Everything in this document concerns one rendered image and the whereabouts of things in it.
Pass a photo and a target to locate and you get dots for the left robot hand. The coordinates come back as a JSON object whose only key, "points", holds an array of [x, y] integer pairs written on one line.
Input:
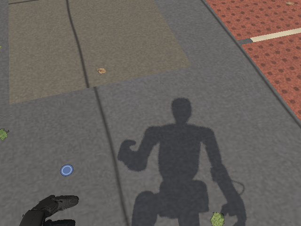
{"points": [[47, 207]]}

